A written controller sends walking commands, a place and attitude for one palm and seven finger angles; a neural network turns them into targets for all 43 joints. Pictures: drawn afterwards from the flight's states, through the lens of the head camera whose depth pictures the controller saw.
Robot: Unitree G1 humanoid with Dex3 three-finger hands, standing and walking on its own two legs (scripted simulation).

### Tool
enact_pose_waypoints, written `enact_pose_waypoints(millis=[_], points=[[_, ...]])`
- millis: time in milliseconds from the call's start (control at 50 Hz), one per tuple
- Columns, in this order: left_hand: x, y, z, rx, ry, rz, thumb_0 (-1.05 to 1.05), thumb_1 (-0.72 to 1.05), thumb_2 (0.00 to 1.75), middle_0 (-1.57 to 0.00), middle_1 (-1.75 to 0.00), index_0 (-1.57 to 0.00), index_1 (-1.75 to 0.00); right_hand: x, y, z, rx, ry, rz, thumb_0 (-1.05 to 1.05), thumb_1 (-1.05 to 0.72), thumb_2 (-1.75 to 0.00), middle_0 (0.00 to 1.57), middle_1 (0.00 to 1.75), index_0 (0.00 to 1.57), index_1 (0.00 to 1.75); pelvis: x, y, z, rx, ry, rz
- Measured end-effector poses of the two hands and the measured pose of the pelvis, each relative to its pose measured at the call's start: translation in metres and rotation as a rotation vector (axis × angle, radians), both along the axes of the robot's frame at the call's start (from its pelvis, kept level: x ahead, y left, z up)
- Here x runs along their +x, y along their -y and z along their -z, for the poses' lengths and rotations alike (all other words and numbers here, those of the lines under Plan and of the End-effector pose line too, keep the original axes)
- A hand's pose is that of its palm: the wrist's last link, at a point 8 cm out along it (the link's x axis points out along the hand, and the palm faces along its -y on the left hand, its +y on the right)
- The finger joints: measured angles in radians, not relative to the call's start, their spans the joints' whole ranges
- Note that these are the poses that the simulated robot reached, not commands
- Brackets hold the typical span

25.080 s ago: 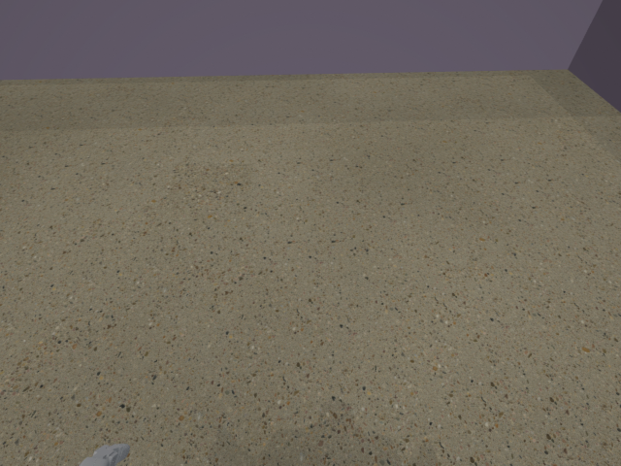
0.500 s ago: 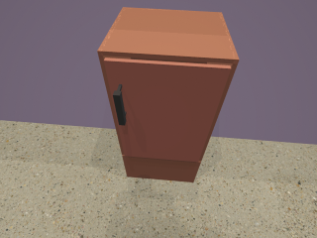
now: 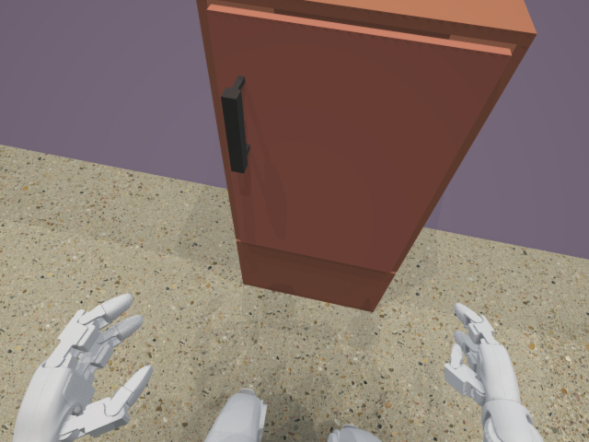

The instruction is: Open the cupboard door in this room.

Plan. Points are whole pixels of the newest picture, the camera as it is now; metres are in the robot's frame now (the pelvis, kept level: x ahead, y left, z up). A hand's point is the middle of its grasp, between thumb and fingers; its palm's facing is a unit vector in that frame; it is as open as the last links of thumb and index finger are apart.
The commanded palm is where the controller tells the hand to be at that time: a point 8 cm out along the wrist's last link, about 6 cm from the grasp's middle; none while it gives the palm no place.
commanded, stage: raise the hand with hooked fingers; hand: left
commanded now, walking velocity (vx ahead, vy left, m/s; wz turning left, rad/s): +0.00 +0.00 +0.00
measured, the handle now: (239, 126) +0.58 +0.17 +0.07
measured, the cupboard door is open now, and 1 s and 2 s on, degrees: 0 0 0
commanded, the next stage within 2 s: move the hooked fingers beside the handle in 1.56 s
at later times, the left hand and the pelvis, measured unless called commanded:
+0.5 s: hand (106, 336) +0.22 +0.25 +0.05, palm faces -0.10 -0.99 -0.06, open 12.3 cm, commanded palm +0.20 +0.31 +0.06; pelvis -0.02 +0.04 +0.01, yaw -2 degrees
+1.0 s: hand (64, 279) +0.26 +0.31 +0.08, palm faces -0.07 -0.99 -0.08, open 14.0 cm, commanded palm +0.25 +0.36 +0.08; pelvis -0.02 +0.05 +0.02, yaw -2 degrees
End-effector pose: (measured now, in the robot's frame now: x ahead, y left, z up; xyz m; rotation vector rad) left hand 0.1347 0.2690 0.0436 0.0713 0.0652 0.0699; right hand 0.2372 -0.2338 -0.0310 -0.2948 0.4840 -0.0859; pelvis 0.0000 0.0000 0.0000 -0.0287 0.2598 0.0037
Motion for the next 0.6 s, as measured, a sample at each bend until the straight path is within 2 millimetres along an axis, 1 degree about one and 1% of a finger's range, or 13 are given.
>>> enact_pose_waypoints(millis=[40, 80, 120, 160, 200, 240, 300, 340, 400, 460, 520, 560, 600], points=[[0.009, -0.004, -0.014, 0.03, 0.087, 0.023, 0.02, 0.42, 0.69, -0.24, -0.61, -0.23, -0.6, -0.005, -0.01, 0.016, 0.021, -0.032, -0.015, 0.01, -0.91, -0.9, 0.2, 0.3, 0.2, 0.3, -0.003, -0.001, 0.005, -0.012, -0.009, -0.007], [0.024, -0.001, -0.021, 0.038, 0.136, 0.091, 0.02, 0.38, 0.67, -0.24, -0.64, -0.23, -0.63, -0.016, -0.019, 0.033, 0.049, -0.07, -0.016, 0.01, -0.91, -0.9, 0.2, 0.3, 0.2, 0.3, -0.007, -0.003, 0.008, -0.02, -0.018, -0.008], [0.043, 0.005, -0.019, 0.023, 0.114, 0.179, 0.01, 0.33, 0.65, -0.24, -0.67, -0.23, -0.66, -0.032, -0.026, 0.047, 0.083, -0.115, 0.003, 0.01, -0.91, -0.9, 0.2, 0.3, 0.21, 0.3, -0.011, -0.005, 0.009, -0.021, -0.027, -0.003], [0.06, 0.009, -0.009, -0.008, 0.032, 0.253, 0.01, 0.28, 0.63, -0.24, -0.7, -0.24, -0.69, -0.052, -0.029, 0.056, 0.113, -0.164, 0.04, 0.02, -0.91, -0.9, 0.2, 0.3, 0.21, 0.3, -0.013, -0.008, 0.008, -0.017, -0.033, 0.008], [0.07, 0.009, -0.002, -0.043, -0.058, 0.279, 0.01, 0.24, 0.61, -0.25, -0.73, -0.24, -0.72, -0.073, -0.03, 0.059, 0.132, -0.21, 0.089, 0.02, -0.91, -0.9, 0.2, 0.3, 0.21, 0.3, -0.014, -0.012, 0.004, -0.01, -0.033, 0.02], [0.074, 0.003, -0.001, -0.064, -0.106, 0.252, 0.01, 0.19, 0.59, -0.25, -0.76, -0.25, -0.75, -0.094, -0.027, 0.057, 0.135, -0.246, 0.14, 0.02, -0.91, -0.9, 0.2, 0.3, 0.21, 0.3, -0.013, -0.016, -0.002, -0.004, -0.03, 0.033], [0.072, -0.012, -0.015, -0.052, -0.073, 0.161, 0.01, 0.12, 0.56, -0.26, -0.8, -0.26, -0.8, -0.119, -0.02, 0.05, 0.114, -0.281, 0.199, 0.02, -0.91, -0.9, 0.2, 0.3, 0.21, 0.3, -0.012, -0.021, -0.009, -0.001, -0.024, 0.044], [0.068, -0.022, -0.026, -0.025, -0.016, 0.109, 0.01, 0.08, 0.54, -0.26, -0.83, -0.26, -0.83, -0.13, -0.015, 0.046, 0.09, -0.296, 0.217, 0.02, -0.91, -0.9, 0.2, 0.3, 0.21, 0.3, -0.013, -0.025, -0.012, -0.002, -0.021, 0.045], [0.064, -0.034, -0.029, 0.009, 0.041, 0.091, 0.01, 0.01, 0.51, -0.26, -0.88, -0.26, -0.87, -0.137, -0.009, 0.042, 0.046, -0.305, 0.214, 0.02, -0.91, -0.9, 0.2, 0.3, 0.21, 0.3, -0.015, -0.03, -0.011, -0.009, -0.023, 0.036], [0.064, -0.039, -0.016, 0.004, 0.019, 0.13, 0.0, -0.06, 0.48, -0.27, -0.92, -0.26, -0.92, -0.137, -0.005, 0.038, 0.008, -0.29, 0.204, 0.02, -0.91, -0.9, 0.2, 0.3, 0.21, 0.3, -0.02, -0.035, -0.008, -0.018, -0.023, 0.028], [0.066, -0.039, -0.004, -0.021, -0.026, 0.183, 0.0, -0.13, 0.45, -0.27, -0.97, -0.27, -0.96, -0.131, -0.006, 0.03, -0.015, -0.254, 0.195, 0.02, -0.91, -0.9, 0.2, 0.3, 0.21, 0.3, -0.024, -0.04, -0.007, -0.026, -0.017, 0.026], [0.068, -0.041, -0.005, -0.026, -0.025, 0.201, 0.0, -0.18, 0.43, -0.28, -1.0, -0.27, -0.99, -0.125, -0.01, 0.022, -0.023, -0.223, 0.186, 0.02, -0.91, -0.9, 0.2, 0.3, 0.21, 0.3, -0.025, -0.042, -0.009, -0.029, -0.011, 0.027], [0.07, -0.045, -0.015, -0.021, 0.01, 0.195, 0.0, -0.23, 0.41, -0.28, -1.03, -0.28, -1.02, -0.118, -0.016, 0.014, -0.023, -0.192, 0.172, 0.02, -0.91, -0.9, 0.2, 0.3, 0.21, 0.3, -0.025, -0.044, -0.012, -0.032, -0.002, 0.027]])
